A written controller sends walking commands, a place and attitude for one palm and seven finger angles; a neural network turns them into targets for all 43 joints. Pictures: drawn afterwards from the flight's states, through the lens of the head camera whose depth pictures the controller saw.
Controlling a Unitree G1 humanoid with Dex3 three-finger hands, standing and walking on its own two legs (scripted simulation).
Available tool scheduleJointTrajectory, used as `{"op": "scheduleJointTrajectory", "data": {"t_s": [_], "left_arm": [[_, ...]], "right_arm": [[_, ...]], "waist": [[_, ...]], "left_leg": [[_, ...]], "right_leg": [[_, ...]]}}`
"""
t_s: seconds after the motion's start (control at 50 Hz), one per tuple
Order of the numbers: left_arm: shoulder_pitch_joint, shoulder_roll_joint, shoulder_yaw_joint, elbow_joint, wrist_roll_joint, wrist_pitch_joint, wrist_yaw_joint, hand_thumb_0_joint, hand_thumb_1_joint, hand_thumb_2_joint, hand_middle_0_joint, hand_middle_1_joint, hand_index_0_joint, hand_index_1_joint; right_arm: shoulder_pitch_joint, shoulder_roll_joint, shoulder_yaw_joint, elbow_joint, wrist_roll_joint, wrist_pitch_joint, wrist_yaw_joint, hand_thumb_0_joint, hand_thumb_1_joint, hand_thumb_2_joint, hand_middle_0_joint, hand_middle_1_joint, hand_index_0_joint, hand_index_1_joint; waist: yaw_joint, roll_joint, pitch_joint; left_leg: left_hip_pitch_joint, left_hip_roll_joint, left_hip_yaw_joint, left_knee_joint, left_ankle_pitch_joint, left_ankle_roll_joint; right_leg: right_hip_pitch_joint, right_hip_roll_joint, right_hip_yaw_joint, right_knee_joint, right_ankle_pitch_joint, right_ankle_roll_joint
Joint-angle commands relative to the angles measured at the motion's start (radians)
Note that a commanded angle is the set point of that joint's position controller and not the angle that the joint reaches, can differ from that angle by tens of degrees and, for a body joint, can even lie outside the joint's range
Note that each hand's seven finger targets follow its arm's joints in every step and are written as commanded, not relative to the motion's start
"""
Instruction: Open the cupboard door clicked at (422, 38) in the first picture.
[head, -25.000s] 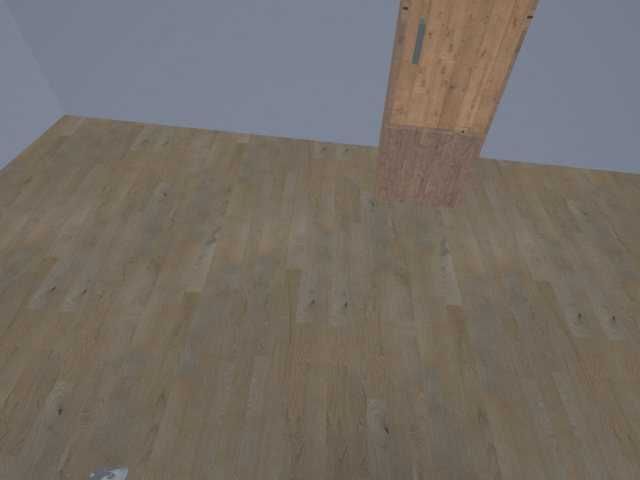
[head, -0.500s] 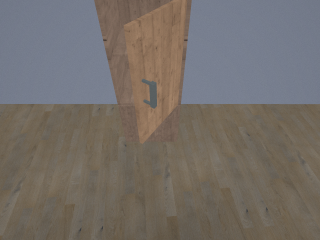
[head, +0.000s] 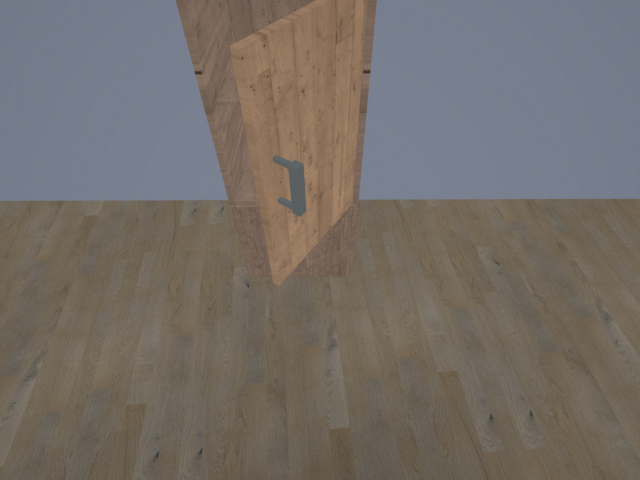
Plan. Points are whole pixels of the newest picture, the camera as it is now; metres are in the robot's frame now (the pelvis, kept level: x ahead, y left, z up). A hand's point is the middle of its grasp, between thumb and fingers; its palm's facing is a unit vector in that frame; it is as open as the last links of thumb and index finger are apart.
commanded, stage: look to check the result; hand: left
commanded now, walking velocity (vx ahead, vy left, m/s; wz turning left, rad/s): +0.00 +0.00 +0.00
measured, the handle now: (289, 185) +0.63 +0.10 -0.03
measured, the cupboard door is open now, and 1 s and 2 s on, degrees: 56 56 56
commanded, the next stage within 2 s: walk to a spot facing it in 0.12 s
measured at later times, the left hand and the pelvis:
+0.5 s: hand out of the picture +0.06 +0.21 -0.18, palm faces -0.06 -0.96 -0.26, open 7.4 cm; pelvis +0.01 +0.00 -0.01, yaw -6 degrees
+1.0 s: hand out of the picture +0.10 +0.17 -0.17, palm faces -0.31 -0.91 -0.27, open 7.4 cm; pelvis -0.01 -0.01 -0.01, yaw -23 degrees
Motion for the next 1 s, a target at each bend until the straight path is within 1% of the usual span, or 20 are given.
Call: {"op": "scheduleJointTrajectory", "data": {"t_s": [0.0, 0.22, 0.28, 0.36, 0.46, 0.5, 0.54, 0.58, 0.6, 0.64, 0.66, 0.68, 0.7, 0.72, 0.74, 0.76, 0.8, 0.86, 0.92, 0.98], "left_arm": [[-0.006, 0.181, 0.032, -0.048, 0.0, -0.018, 0.015, 0.0, 0.9, 0.9, -0.2, -0.3, -0.2, -0.3], [-0.007, 0.179, 0.03, -0.05, -0.001, -0.018, 0.016, 0.0, 0.9, 0.9, -0.2, -0.3, -0.2, -0.3], [0.031, 0.105, 0.023, -0.049, -0.001, 0.003, 0.021, 0.0, 0.9, 0.9, -0.2, -0.3, -0.2, -0.3], [0.046, 0.127, 0.051, -0.087, 0.005, 0.028, 0.017, 0.0, 0.9, 0.9, -0.2, -0.3, -0.2, -0.3], [0.043, 0.126, 0.074, -0.152, 0.01, 0.046, 0.005, 0.0, 0.9, 0.9, -0.2, -0.3, -0.2, -0.3], [0.037, 0.112, 0.078, -0.173, 0.012, 0.05, 0.0, 0.0, 0.9, 0.9, -0.2, -0.3, -0.2, -0.3], [0.029, 0.087, 0.079, -0.198, 0.012, 0.054, -0.008, 0.0, 0.9, 0.9, -0.2, -0.3, -0.2, -0.3], [0.008, 0.054, 0.079, -0.222, 0.011, 0.062, -0.016, 0.0, 0.9, 0.9, -0.2, -0.3, -0.2, -0.3], [-0.003, 0.05, 0.082, -0.235, 0.011, 0.067, -0.021, 0.0, 0.9, 0.9, -0.2, -0.3, -0.2, -0.3], [0.03, 0.028, 0.083, -0.233, 0.012, 0.061, -0.031, 0.0, 0.9, 0.9, -0.2, -0.3, -0.2, -0.3], [0.081, 0.029, 0.088, -0.218, 0.012, 0.059, -0.032, 0.0, 0.9, 0.9, -0.2, -0.3, -0.2, -0.3], [0.154, 0.054, 0.096, -0.203, 0.017, 0.055, -0.03, 0.0, 0.9, 0.9, -0.2, -0.3, -0.2, -0.3], [0.176, 0.159, 0.116, -0.201, 0.031, 0.045, -0.016, 0.0, 0.9, 0.9, -0.2, -0.3, -0.2, -0.3], [0.183, 0.215, 0.123, -0.208, 0.021, 0.044, -0.005, 0.0, 0.9, 0.9, -0.2, -0.3, -0.2, -0.3], [0.142, 0.22, 0.123, -0.225, 0.018, 0.044, -0.002, 0.0, 0.9, 0.9, -0.2, -0.3, -0.2, -0.3], [0.083, 0.17, 0.119, -0.239, 0.02, 0.042, 0.008, 0.0, 0.9, 0.9, -0.2, -0.3, -0.2, -0.3], [0.057, 0.129, 0.108, -0.252, 0.018, 0.034, 0.018, 0.0, 0.9, 0.9, -0.2, -0.3, -0.2, -0.3], [0.081, 0.146, 0.112, -0.25, 0.019, 0.033, 0.016, 0.0, 0.9, 0.9, -0.2, -0.3, -0.2, -0.3], [0.074, 0.157, 0.119, -0.257, 0.022, 0.04, 0.01, 0.0, 0.9, 0.9, -0.2, -0.3, -0.2, -0.3], [0.041, 0.152, 0.118, -0.266, 0.021, 0.044, 0.005, 0.0, 0.9, 0.9, -0.2, -0.3, -0.2, -0.3]], "right_arm": [[0.006, -0.152, -0.023, -0.042, 0.005, -0.016, -0.014, 0.0, -0.9, -0.9, 0.2, 0.3, 0.2, 0.3], [0.006, -0.154, -0.02, -0.042, 0.003, -0.017, -0.015, 0.0, -0.9, -0.9, 0.2, 0.3, 0.2, 0.3], [0.054, -0.07, -0.01, -0.034, 0.001, -0.002, -0.02, 0.0, -0.9, -0.9, 0.2, 0.3, 0.2, 0.3], [0.081, -0.085, -0.036, -0.066, 0.001, 0.013, -0.031, 0.0, -0.9, -0.9, 0.2, 0.3, 0.2, 0.3], [0.09, -0.084, -0.06, -0.122, 0.001, 0.019, -0.039, 0.0, -0.9, -0.9, 0.2, 0.3, 0.2, 0.3], [0.098, -0.093, -0.067, -0.137, -0.002, 0.017, -0.039, 0.0, -0.9, -0.9, 0.2, 0.3, 0.2, 0.3], [0.114, -0.121, -0.077, -0.147, -0.007, 0.011, -0.041, 0.0, -0.9, -0.9, 0.2, 0.3, 0.2, 0.3], [0.134, -0.141, -0.084, -0.155, -0.012, 0.0, -0.041, 0.0, -0.9, -0.9, 0.2, 0.3, 0.2, 0.3], [0.133, -0.142, -0.083, -0.163, -0.016, -0.004, -0.041, 0.0, -0.9, -0.9, 0.2, 0.3, 0.2, 0.3], [0.077, -0.147, -0.083, -0.182, -0.02, -0.009, -0.038, 0.0, -0.9, -0.9, 0.2, 0.3, 0.2, 0.3], [0.05, -0.145, -0.084, -0.191, -0.017, -0.006, -0.037, 0.0, -0.9, -0.9, 0.2, 0.3, 0.2, 0.3], [0.003, -0.139, -0.084, -0.21, -0.009, 0.002, -0.035, 0.0, -0.9, -0.9, 0.2, 0.3, 0.2, 0.3], [-0.006, -0.071, -0.083, -0.239, 0.005, 0.013, -0.03, 0.0, -0.9, -0.9, 0.2, 0.3, 0.2, 0.3], [-0.052, -0.055, -0.077, -0.272, 0.008, 0.021, -0.02, 0.0, -0.9, -0.9, 0.2, 0.3, 0.2, 0.3], [-0.03, -0.055, -0.078, -0.267, 0.01, 0.022, -0.017, 0.0, -0.9, -0.9, 0.2, 0.3, 0.2, 0.3], [-0.036, -0.053, -0.081, -0.255, 0.008, 0.022, -0.022, 0.0, -0.9, -0.9, 0.2, 0.3, 0.2, 0.3], [-0.019, -0.044, -0.074, -0.25, 0.008, 0.016, -0.026, 0.0, -0.9, -0.9, 0.2, 0.3, 0.2, 0.3], [-0.033, -0.011, -0.066, -0.257, 0.014, 0.02, -0.025, 0.0, -0.9, -0.9, 0.2, 0.3, 0.2, 0.3], [-0.032, -0.011, -0.066, -0.274, 0.02, 0.014, -0.026, 0.0, -0.9, -0.9, 0.2, 0.3, 0.2, 0.3], [0.016, -0.022, -0.068, -0.277, 0.025, 0.004, -0.031, 0.0, -0.9, -0.9, 0.2, 0.3, 0.2, 0.3]], "waist": [[-0.005, -0.031, -0.069], [-0.003, -0.019, -0.067], [-0.006, -0.024, -0.062], [-0.007, -0.046, -0.056], [-0.011, -0.036, -0.045], [-0.012, 0.009, -0.04], [-0.014, 0.117, -0.046], [-0.015, 0.236, -0.07], [-0.017, 0.203, -0.081], [0.022, 0.152, -0.092], [0.05, 0.104, -0.106], [0.089, 0.0, -0.085], [0.091, -0.312, -0.061], [0.115, -0.332, -0.019], [0.079, -0.208, -0.037], [0.044, -0.21, -0.043], [0.025, -0.184, -0.099], [0.033, -0.124, -0.114], [0.035, -0.16, -0.107], [0.004, -0.167, -0.123]], "left_leg": [[0.09, 0.084, -0.082, -0.014, 0.137, 0.043], [0.098, 0.088, -0.078, -0.022, 0.152, 0.041], [0.097, 0.095, -0.033, 0.025, 0.142, 0.025], [0.047, 0.105, 0.018, 0.103, 0.087, 0.021], [0.027, 0.121, 0.025, 0.144, 0.024, 0.028], [0.039, 0.161, -0.005, 0.111, 0.008, 0.047], [0.05, 0.252, -0.081, 0.039, -0.004, 0.099], [0.051, 0.395, -0.167, -0.069, 0.046, 0.193], [0.035, 0.421, -0.163, -0.073, 0.051, 0.212], [-0.029, 0.384, -0.057, -0.001, 0.132, 0.172], [-0.072, 0.344, -0.002, 0.072, 0.106, 0.133], [-0.158, 0.268, 0.058, 0.194, -0.017, 0.078], [-0.318, 0.091, 0.159, 0.448, -0.316, -0.013], [-0.395, 0.01, 0.069, 0.676, -0.506, -0.025], [-0.405, 0.026, -0.018, 0.769, -0.457, -0.018], [-0.436, 0.034, -0.058, 0.815, -0.386, -0.02], [-0.397, 0.043, -0.063, 0.78, -0.339, -0.032], [-0.311, 0.008, -0.037, 0.625, -0.335, -0.037], [-0.245, -0.016, -0.034, 0.485, -0.319, -0.029], [-0.124, -0.029, -0.049, 0.271, -0.245, -0.018]], "right_leg": [[-0.063, -0.167, 0.134, -0.087, 0.249, 0.013], [-0.05, -0.167, 0.135, -0.091, 0.266, 0.014], [-0.082, -0.162, 0.157, -0.061, 0.321, 0.024], [-0.103, -0.159, 0.207, 0.021, 0.384, 0.0], [-0.19, -0.139, 0.254, 0.088, 0.33, -0.018], [-0.245, -0.101, 0.24, 0.14, 0.256, -0.006], [-0.312, -0.042, 0.191, 0.284, 0.124, 0.011], [-0.366, -0.017, 0.098, 0.557, -0.287, 0.032], [-0.367, -0.045, 0.107, 0.612, -0.34, 0.032], [-0.267, -0.069, 0.086, 0.509, -0.289, 0.031], [-0.176, -0.064, 0.067, 0.387, -0.198, 0.033], [-0.101, -0.061, 0.075, 0.203, -0.024, 0.032], [-0.062, -0.259, 0.431, -0.035, 0.09, -0.037], [-0.12, -0.398, 0.625, -0.101, 0.223, -0.135], [-0.128, -0.37, 0.606, -0.06, 0.16, -0.194], [-0.109, -0.308, 0.567, -0.019, 0.235, -0.179], [-0.06, -0.273, 0.487, 0.046, 0.442, -0.165], [-0.06, -0.243, 0.481, 0.06, 0.515, -0.162], [-0.083, -0.219, 0.513, 0.052, 0.45, -0.151], [-0.129, -0.181, 0.536, 0.089, 0.428, -0.106]]}}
